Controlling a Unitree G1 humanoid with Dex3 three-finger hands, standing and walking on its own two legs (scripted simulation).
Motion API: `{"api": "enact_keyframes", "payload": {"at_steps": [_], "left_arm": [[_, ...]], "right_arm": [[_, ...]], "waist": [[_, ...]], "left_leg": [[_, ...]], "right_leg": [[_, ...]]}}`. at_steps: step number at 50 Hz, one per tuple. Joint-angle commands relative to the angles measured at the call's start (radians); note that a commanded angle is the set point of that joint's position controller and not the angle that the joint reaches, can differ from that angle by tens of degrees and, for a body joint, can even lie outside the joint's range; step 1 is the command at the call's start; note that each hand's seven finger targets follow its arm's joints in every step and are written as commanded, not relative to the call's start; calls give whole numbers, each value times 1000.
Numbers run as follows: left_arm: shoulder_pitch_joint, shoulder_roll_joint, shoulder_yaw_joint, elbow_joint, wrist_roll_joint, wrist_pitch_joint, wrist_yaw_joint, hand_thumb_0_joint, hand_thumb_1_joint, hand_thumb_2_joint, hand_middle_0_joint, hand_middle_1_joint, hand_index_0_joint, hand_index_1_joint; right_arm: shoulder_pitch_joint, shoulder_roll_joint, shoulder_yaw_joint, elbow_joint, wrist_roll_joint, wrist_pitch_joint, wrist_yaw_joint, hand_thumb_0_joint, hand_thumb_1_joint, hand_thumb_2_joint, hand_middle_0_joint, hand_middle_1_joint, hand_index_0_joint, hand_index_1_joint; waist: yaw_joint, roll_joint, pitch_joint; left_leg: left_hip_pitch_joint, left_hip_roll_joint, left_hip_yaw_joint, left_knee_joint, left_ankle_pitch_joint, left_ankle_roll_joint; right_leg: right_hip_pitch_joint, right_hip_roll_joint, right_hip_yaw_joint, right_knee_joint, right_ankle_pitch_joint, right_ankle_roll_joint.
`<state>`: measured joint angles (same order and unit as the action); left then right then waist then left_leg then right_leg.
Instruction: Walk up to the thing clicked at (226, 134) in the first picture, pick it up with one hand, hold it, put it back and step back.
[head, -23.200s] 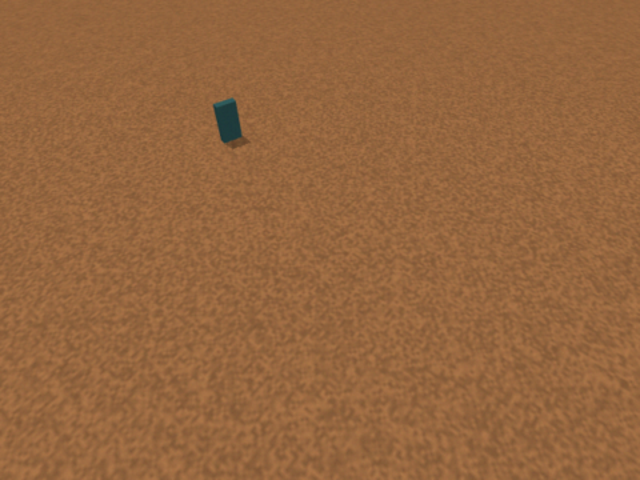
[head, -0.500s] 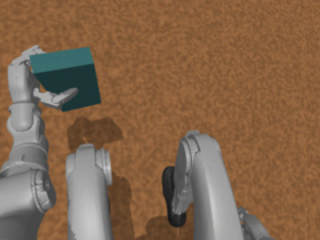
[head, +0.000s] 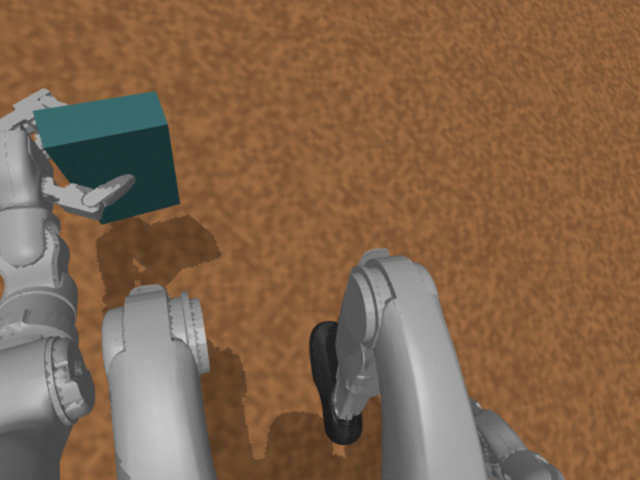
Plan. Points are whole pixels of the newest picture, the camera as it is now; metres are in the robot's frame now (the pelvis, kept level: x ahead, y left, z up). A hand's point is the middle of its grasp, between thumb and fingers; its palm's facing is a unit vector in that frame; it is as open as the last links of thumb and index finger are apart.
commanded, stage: lower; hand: left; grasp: from the side
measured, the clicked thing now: (124, 168) +0.48 +0.18 -0.11
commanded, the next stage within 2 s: loosen in 1.14 s
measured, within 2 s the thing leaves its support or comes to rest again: rests again in 1.32 s
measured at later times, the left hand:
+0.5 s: hand (95, 174) +0.48 +0.22 -0.15, palm faces +0.14 -0.99 -0.01, open 8.7 cm
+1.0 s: hand (106, 179) +0.48 +0.21 -0.17, palm faces +0.12 -0.99 -0.02, open 8.6 cm
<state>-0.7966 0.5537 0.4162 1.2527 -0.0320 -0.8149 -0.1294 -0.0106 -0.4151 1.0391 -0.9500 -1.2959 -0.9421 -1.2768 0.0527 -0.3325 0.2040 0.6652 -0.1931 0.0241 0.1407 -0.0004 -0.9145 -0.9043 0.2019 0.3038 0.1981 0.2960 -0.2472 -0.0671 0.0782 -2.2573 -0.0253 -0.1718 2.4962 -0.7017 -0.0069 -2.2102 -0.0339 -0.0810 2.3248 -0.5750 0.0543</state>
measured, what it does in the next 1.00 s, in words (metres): stands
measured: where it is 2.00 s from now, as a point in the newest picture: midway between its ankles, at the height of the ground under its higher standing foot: (265, 432)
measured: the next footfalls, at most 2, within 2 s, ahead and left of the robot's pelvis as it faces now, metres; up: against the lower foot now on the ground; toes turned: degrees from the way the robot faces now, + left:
none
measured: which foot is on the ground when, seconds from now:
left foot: down 0.00-1.00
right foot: down 0.00-1.00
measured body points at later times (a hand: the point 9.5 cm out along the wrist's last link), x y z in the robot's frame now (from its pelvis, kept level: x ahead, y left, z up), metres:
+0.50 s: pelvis +0.00 +0.01 -0.01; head +0.25 +0.13 +0.34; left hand +0.47 +0.27 -0.14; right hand +0.10 -0.27 -0.08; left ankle +0.08 +0.12 -0.28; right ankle +0.13 -0.13 -0.28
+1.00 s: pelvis -0.01 +0.01 -0.01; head +0.25 +0.16 +0.32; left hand +0.47 +0.26 -0.16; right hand +0.09 -0.25 -0.06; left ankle +0.08 +0.12 -0.28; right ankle +0.13 -0.13 -0.28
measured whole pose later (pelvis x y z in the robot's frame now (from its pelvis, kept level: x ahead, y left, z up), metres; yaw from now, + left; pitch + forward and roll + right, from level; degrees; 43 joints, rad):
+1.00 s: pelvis -0.01 +0.01 -0.01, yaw -5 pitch +19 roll -17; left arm -0.82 0.76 0.34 1.44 -0.01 -1.01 0.02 -0.01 -0.38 0.98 -0.95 -1.27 -0.94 -1.25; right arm -0.07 -0.36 0.44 0.60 -0.31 0.03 0.16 0.00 -0.91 -0.90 0.20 0.30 0.20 0.30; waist -0.31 -0.20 0.25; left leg -2.23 -0.03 -0.30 2.59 -0.72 0.00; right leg -2.11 0.00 -0.19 2.31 -0.55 0.08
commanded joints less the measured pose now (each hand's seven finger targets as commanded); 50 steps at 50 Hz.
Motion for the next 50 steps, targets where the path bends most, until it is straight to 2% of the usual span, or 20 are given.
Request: {"api": "enact_keyframes", "payload": {"at_steps": [1,5,7,9,12,14,15,16,19,22,23,26,29,30,31,32,37,39,44,50], "left_arm": [[-304,182,17,-161,-14,-106,13,0,113,1267,-1361,-1503,-1380,-1497],[-309,203,31,-174,-39,-142,17,0,114,1263,-1343,-1486,-1360,-1482],[-351,205,11,-181,-44,-155,11,0,108,1250,-1330,-1479,-1350,-1471],[-331,224,6,-152,-30,-161,14,0,126,1246,-1315,-1461,-1333,-1455],[-327,207,-19,-116,-15,-174,24,0,99,1231,-1294,-1435,-1310,-1431],[-295,251,5,-82,-6,-176,38,0,72,1213,-1293,-1432,-1310,-1427],[-333,225,-19,-115,-8,-182,43,0,83,1228,-1291,-1433,-1308,-1429],[-297,227,-7,-96,-9,-183,51,0,77,1234,-1284,-1436,-1300,-1432],[-296,227,-4,-72,-17,-189,74,0,85,1220,-1274,-1422,-1292,-1416],[-317,212,-33,-67,-13,-203,86,0,132,1239,-1279,-1425,-1295,-1421],[-322,234,-29,-70,-9,-208,90,0,117,1228,-1268,-1417,-1285,-1412],[-332,233,-52,-46,5,-221,107,0,121,1225,-1264,-1407,-1281,-1403],[-343,267,-34,-42,2,-236,124,0,86,1205,-1252,-1390,-1267,-1387],[-339,267,-40,-33,5,-239,129,0,103,1210,-1238,-1385,-1254,-1380],[-350,258,-46,-23,1,-242,132,0,107,1217,-1249,-1394,-1266,-1390],[-340,272,-37,-26,3,-245,135,0,107,1222,-1241,-1393,-1258,-1389],[-336,288,-55,6,16,-259,143,0,130,1217,-1252,-1387,-1267,-1383],[-321,270,-70,23,15,-260,141,0,145,1216,-1246,-1381,-1262,-1377],[-317,293,-67,16,15,-267,148,0,159,1207,-1228,-1364,-1243,-1360],[-329,291,-71,25,17,-280,163,0,168,1227,-1237,-1373,-1251,-1370]], "right_arm": [[132,-289,-59,-24,-16,6,-7,0,-911,-903,199,300,199,300],[100,-301,-37,-44,-28,0,-3,0,-914,-905,200,300,199,300],[102,-307,-21,-27,-34,-2,-4,0,-918,-906,199,300,199,300],[99,-316,-11,-26,-44,0,-5,0,-918,-906,200,300,199,300],[71,-324,4,-35,-56,5,-4,0,-913,-905,199,300,199,300],[51,-342,9,-51,-62,8,-4,0,-919,-906,200,300,199,300],[54,-337,16,-49,-66,9,-1,0,-914,-905,200,300,199,300],[55,-335,23,-40,-69,10,0,0,-915,-906,200,300,199,300],[53,-346,35,-45,-76,16,5,0,-915,-905,200,300,199,300],[48,-348,50,-42,-85,18,8,0,-912,-905,200,300,199,300],[42,-347,52,-42,-85,18,6,0,-912,-905,199,300,199,300],[25,-348,66,-45,-95,19,7,0,-912,-904,200,300,199,300],[16,-355,77,-50,-100,20,6,0,-912,-904,200,300,199,300],[0,-356,81,-57,-103,19,6,0,-908,-903,200,300,199,300],[9,-356,87,-55,-104,20,7,0,-909,-904,200,300,199,300],[3,-357,89,-54,-105,19,8,0,-906,-903,200,300,199,300],[-19,-363,110,-65,-112,20,8,0,-909,-904,200,300,200,300],[-16,-360,114,-64,-117,21,7,0,-910,-904,200,300,200,300],[-27,-369,122,-62,-120,19,6,0,-903,-902,200,300,200,300],[-31,-374,135,-60,-129,17,7,0,-897,-901,200,300,200,300]], "waist": [[-54,263,-637],[-66,276,-650],[-84,320,-644],[-86,345,-635],[-99,366,-584],[-93,369,-568],[-105,373,-561],[-96,368,-570],[-112,370,-555],[-140,356,-544],[-135,355,-538],[-148,356,-507],[-147,360,-516],[-145,361,-502],[-160,360,-503],[-149,368,-501],[-161,374,-464],[-167,364,-472],[-162,376,-463],[-185,392,-447]], "left_leg": [[361,16,52,-291,99,12],[354,18,49,-267,94,13],[396,22,39,-270,117,5],[412,25,35,-266,143,0],[435,31,13,-280,134,-10],[435,33,8,-275,126,-9],[431,32,2,-276,131,-11],[445,33,4,-267,157,-13],[439,33,-12,-269,158,-15],[437,33,-19,-254,172,-12],[433,33,-18,-253,162,-11],[416,34,-27,-252,147,-9],[431,36,-30,-249,130,-11],[420,35,-30,-248,120,-9],[421,34,-36,-249,117,-9],[432,36,-36,-252,120,-12],[421,39,-54,-263,93,-15],[418,38,-48,-250,105,-11],[439,41,-59,-251,121,-14],[464,46,-80,-258,152,-20]], "right_leg": [[397,46,-110,-173,95,-70],[442,52,-110,-169,99,-65],[422,51,-122,-157,121,-68],[434,52,-127,-150,143,-69],[386,50,-146,-138,137,-71],[390,52,-150,-136,128,-71],[391,50,-155,-135,139,-71],[406,51,-154,-130,161,-70],[409,53,-167,-125,164,-69],[423,56,-175,-132,184,-65],[421,58,-173,-135,176,-65],[419,59,-179,-135,167,-64],[426,63,-182,-139,156,-63],[424,64,-182,-140,148,-63],[429,65,-188,-142,149,-62],[425,65,-186,-143,152,-63],[415,68,-202,-136,133,-62],[435,73,-200,-145,147,-58],[430,75,-207,-143,164,-59],[430,76,-220,-138,193,-58]]}}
